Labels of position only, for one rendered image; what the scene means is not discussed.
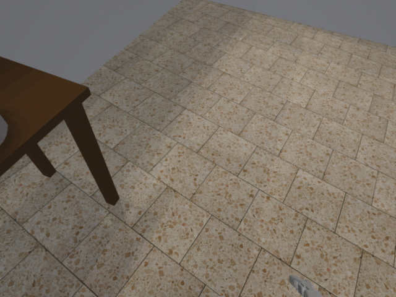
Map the table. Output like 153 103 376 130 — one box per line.
0 57 119 206

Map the robot right hand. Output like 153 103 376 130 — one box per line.
289 275 323 297

